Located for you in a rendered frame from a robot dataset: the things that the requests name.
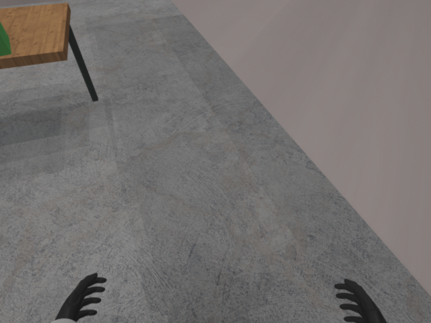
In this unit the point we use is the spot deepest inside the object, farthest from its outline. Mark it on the table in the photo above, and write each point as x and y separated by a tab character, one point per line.
40	34

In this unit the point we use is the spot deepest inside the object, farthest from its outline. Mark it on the right robot hand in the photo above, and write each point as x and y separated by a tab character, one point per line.
365	306

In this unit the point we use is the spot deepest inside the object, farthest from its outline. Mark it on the left robot hand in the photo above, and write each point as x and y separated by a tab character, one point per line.
74	303

